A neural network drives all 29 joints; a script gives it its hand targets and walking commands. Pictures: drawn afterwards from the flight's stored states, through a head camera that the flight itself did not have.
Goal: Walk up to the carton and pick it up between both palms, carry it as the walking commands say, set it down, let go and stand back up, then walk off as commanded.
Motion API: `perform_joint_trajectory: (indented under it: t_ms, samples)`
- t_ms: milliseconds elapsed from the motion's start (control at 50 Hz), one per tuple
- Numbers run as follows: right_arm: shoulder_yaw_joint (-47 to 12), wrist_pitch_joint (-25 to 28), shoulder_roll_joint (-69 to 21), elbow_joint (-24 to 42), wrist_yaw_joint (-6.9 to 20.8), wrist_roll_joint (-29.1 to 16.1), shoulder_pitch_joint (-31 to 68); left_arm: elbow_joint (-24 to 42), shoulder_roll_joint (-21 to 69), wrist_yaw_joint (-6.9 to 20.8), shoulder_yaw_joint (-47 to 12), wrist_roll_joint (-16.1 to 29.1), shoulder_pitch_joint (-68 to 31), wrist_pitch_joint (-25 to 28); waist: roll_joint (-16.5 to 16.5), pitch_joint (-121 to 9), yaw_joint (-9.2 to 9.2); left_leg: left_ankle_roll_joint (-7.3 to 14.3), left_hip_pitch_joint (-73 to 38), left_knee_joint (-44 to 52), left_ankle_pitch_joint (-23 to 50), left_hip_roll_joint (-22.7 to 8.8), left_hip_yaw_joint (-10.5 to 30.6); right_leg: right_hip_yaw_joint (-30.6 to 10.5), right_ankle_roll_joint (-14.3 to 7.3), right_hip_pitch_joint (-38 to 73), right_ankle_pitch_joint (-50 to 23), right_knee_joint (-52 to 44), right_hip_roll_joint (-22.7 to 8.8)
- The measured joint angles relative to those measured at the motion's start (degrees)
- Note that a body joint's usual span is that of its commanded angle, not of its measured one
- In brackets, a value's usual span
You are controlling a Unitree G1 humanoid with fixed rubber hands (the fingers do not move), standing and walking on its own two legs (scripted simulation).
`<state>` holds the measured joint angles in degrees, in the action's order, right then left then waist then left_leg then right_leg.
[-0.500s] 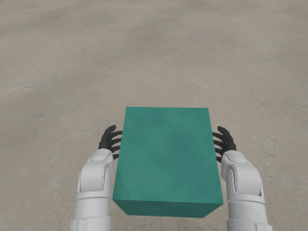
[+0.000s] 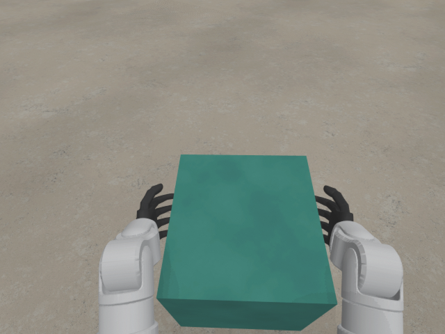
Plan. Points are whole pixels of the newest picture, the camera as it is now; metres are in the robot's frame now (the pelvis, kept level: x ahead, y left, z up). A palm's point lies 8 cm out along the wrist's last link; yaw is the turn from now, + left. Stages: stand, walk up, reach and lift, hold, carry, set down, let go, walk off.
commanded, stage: carry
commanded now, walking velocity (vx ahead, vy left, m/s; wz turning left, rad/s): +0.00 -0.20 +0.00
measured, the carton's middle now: (241, 243) +0.28 +0.00 +0.03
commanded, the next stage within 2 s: none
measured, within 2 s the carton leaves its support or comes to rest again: neither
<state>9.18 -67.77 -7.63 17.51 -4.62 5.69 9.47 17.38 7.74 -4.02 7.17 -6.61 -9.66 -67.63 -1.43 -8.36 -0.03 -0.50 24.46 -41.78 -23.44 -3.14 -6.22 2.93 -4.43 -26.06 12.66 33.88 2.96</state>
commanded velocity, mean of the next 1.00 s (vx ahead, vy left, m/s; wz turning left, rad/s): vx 0.00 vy -0.04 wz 0.00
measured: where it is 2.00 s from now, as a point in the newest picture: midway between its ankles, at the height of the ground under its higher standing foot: outside the picture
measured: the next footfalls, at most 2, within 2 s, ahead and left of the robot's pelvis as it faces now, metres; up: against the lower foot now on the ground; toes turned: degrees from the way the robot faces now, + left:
left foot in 0.02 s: +0.03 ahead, +0.11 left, +0.00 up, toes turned +8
right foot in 0.36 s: +0.03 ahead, -0.21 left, +0.00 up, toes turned -10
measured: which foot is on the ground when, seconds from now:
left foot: up 0.00-0.00, down 0.02-0.36, up 0.38-0.56, down 0.58-1.00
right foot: down 0.00-0.04, up 0.06-0.34, down 0.36-1.00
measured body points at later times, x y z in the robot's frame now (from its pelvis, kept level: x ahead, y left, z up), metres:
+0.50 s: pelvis -0.03 -0.09 +0.01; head -0.03 -0.10 +0.46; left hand +0.26 +0.04 +0.08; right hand +0.23 -0.27 +0.07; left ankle -0.03 +0.05 -0.70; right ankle -0.01 -0.20 -0.72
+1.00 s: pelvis -0.05 -0.11 +0.01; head -0.08 -0.11 +0.46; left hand +0.23 +0.03 +0.10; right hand +0.21 -0.28 +0.09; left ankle -0.03 +0.02 -0.72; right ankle -0.01 -0.20 -0.72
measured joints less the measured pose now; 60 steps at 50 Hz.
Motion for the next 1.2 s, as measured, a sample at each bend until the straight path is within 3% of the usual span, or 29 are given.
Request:
perform_joint_trajectory:
  t_ms: [40, 100, 140, 180, 300, 360, 380, 440, 480, 520, 580, 620, 800, 1040, 1200]
  samples:
    - [-0.38, 0.39, -0.2, -0.62, 0.11, 0.2, 0.9, 0.63, -0.27, 0.02, 0.58, -0.02, -0.22, -0.05, -0.79, -0.27, 0.19, 0.89, -2.65, 6.31, 5.71, 0.36, -1.08, 0.18, 0.62, -1.22, 0.64, 1.88, -0.21]
    - [-1.54, 0.77, -0.16, -2.54, 0.3, 0.82, 0.8, 0.44, -0.43, 0.01, 1.26, 0.23, 1.02, -0.17, -0.29, -0.01, 1.03, 1.55, -2.91, 6.17, 5.5, -0.97, -1.48, 0.51, 3.27, -5.04, 9.75, 14.27, -0.64]
    - [-1.78, 0.71, -0.06, -2.2, 0.43, 0.98, -0.06, 0.41, -0.15, -0.05, 1.24, 0.27, 1.34, -0.31, 0.17, 0.54, 1.39, 1.12, -3.86, 7.88, 6.13, -2.06, -1.44, -0.01, 4.42, -6.88, 9.51, 21.13, -1.82]
    - [-1.79, 0.7, -0.01, -1.11, 0.51, 1.04, -0.58, 0.71, -0.21, -0.11, 0.88, 0.55, 1.24, -0.18, 0.67, 1.18, 1.36, 0.46, -4.36, 9.45, 7.3, -3.21, -1.16, -0.42, 5.28, -7.1, 8.74, 22.27, -3.44]
    - [-1.41, 0.9, -0.09, 1.36, 0.74, 1.1, 0.05, 2.49, -0.09, -0.25, 0.68, 0.75, 0.22, 0.32, 2.22, 2.37, 0.32, -2.19, -3.58, 10.84, 9.24, -6.89, -0.59, 0.82, 6.11, -1.61, 8.35, 8.79, -5.9]
    - [-1.56, 0.89, -0.04, 2.11, 0.88, 1.38, 0.01, 2.93, -0.04, -0.11, 0.58, 0.61, -0.01, 0.37, 2.14, 2.06, -0.14, -4.11, -2.01, 7.68, 8.06, -7.9, -0.41, 3.15, 6.41, 4.89, 0.19, -4.93, -6.33]
    - [-1.32, 0.97, 0.18, 1.94, 0.94, 1.35, -0.07, 2.32, 0.0, -0.03, 0.11, 0.42, 0.16, 0.82, 3.0, 1.97, -0.07, -4.46, -1.07, 5.8, 6.39, -8.36, 0.24, 3.35, 6.69, 4.36, -1.57, -4.65, -5.77]
    - [-0.6, 0.5, 0.4, 1.44, 0.93, 1.1, -1.39, 0.13, -0.08, 0.1, -1.21, -0.1, 0.71, 1.14, 3.49, 2.32, -0.87, -4.38, 1.18, -1.89, -4.1, -6.09, 1.26, 3.38, 4.86, 3.23, 0.49, -1.8, -5.89]
    - [-0.61, 0.39, 0.17, 1.98, 0.7, 0.86, -2.12, 0.26, -0.11, 0.21, -1.34, -0.06, 1.01, 0.98, 3.12, 2.69, -1.36, -3.55, 1.77, -5.61, -5.22, -4.03, 0.72, 3.34, 4.09, 3.21, 0.98, -1.55, -6.3]
    - [-0.96, 0.58, 0.22, 2.51, 0.44, 0.62, -2.36, 0.81, -0.11, 0.36, -1.21, -0.01, 1.1, 1.01, 2.87, 2.77, -1.44, -2.69, 0.69, -4.28, -3.74, -2.29, -0.14, 3.35, 3.68, 3.06, 0.81, -1.47, -6.28]
    - [-1.17, 0.63, 0.18, 2.63, 0.23, 0.54, -1.77, 1.36, -0.14, 0.55, -0.94, -0.07, 1.22, 1.28, 3.22, 2.26, -1.38, -1.42, -4.34, 7.22, 4.51, -0.84, -1.45, 3.87, 3.43, 2.71, 0.91, -0.69, -5.34]
    - [-1.72, 0.92, 0.12, 1.33, 0.19, 0.74, -1.66, 0.95, -0.24, 0.66, -0.35, -0.05, 1.66, 1.38, 1.57, 1.99, -1.1, 0.31, -5.34, 8.95, 6.82, -0.22, -1.72, 3.73, 3.42, 3.06, 1.05, -0.5, -5.75]
    - [-1.91, 0.04, 0.07, -1.32, 0.53, 1.5, -0.77, -0.2, -0.28, 0.48, 0.31, -0.16, 1.97, 0.25, 1.14, -0.13, 0.73, -0.15, -6.77, 10.94, 8.13, -0.71, -1.15, 4.48, 2.61, 5.2, -0.7, -3.6, -5.01]
    - [-1.41, -0.29, 0.01, -1.26, 0.41, 1.71, -0.13, -1.26, -0.09, 0.69, 0.88, -0.25, 0.35, 0.02, 1.97, 1.02, -0.59, -0.16, -6.63, 11.43, 9.05, -0.49, -0.98, 4.66, 2.44, 5.01, -1.32, -3.75, -5.21]
    - [-1.59, 0.02, -0.03, -0.92, 0.27, 1.43, 0.16, -0.32, -0.12, 0.76, 0.98, -0.25, 0.6, 0.28, 1.77, 1.91, -0.53, 0.1, -6.62, 11.54, 9.09, -0.16, -1.04, 4.58, 2.69, 4.94, -1.31, -3.67, -5.54]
